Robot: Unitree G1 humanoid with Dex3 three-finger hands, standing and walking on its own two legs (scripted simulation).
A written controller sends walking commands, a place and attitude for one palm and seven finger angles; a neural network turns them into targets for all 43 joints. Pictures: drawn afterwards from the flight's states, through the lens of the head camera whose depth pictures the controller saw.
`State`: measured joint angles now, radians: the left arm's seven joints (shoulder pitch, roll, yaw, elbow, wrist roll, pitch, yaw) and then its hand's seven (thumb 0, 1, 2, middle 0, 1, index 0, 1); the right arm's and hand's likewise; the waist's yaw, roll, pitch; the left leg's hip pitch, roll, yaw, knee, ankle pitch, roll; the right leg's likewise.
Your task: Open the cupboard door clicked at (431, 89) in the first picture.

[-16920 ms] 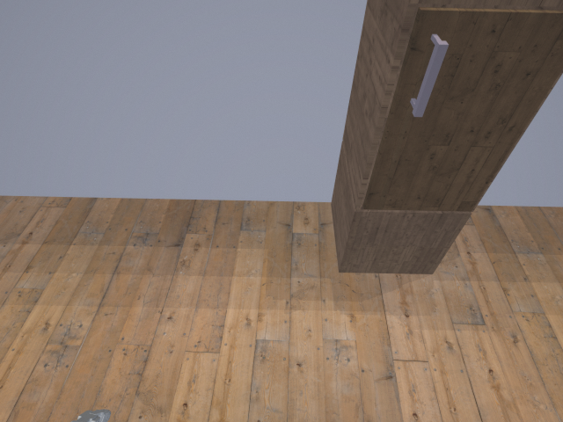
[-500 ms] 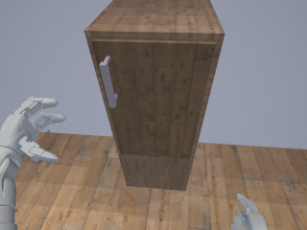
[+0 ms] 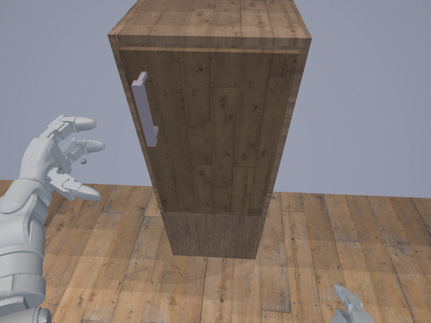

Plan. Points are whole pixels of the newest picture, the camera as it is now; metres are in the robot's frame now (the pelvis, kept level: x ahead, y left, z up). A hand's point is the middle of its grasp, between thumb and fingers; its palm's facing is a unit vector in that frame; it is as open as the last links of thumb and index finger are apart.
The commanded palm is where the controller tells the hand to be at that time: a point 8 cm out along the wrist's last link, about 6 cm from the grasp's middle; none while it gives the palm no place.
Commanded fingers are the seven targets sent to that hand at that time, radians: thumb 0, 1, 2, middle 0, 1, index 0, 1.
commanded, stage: move the hooked fingers beside the handle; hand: left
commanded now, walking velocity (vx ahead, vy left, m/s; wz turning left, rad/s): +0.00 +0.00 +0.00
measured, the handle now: (147, 111) +0.52 +0.18 +0.13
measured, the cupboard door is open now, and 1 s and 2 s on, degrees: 0 0 0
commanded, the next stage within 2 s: slide the fingers in behind the handle in 1.92 s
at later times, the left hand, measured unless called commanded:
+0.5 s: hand (93, 143) +0.40 +0.25 +0.14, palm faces +0.00 -1.00 -0.01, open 14.0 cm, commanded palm +0.38 +0.30 +0.14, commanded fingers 0.00 -0.50 0.30 -0.30 -1.20 -0.30 -1.20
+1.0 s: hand (115, 125) +0.46 +0.23 +0.14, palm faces -0.01 -1.00 -0.01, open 14.0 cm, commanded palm +0.44 +0.29 +0.13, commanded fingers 0.00 -0.50 0.30 -0.30 -1.20 -0.30 -1.20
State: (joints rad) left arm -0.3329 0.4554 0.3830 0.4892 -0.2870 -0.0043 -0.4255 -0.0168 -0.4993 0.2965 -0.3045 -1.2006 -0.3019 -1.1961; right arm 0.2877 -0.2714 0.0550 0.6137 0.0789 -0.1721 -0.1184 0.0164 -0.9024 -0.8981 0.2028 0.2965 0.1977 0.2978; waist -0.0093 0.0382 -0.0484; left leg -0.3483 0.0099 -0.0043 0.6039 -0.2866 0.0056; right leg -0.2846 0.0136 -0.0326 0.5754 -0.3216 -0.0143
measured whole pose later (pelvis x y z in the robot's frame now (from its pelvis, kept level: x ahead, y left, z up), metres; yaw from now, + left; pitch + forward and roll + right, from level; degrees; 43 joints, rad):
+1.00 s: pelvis +0.01 +0.01 -0.01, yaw -1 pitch +8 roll -1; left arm -0.75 0.52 0.37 0.98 -0.19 -0.16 -0.37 -0.02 -0.50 0.30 -0.30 -1.20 -0.30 -1.20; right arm 0.36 -0.28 0.04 0.65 0.06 -0.05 -0.09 0.01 -0.90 -0.90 0.20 0.30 0.20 0.30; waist -0.08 0.02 -0.06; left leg -0.49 0.02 0.01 0.67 -0.32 0.02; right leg -0.42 0.02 -0.02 0.62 -0.34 0.00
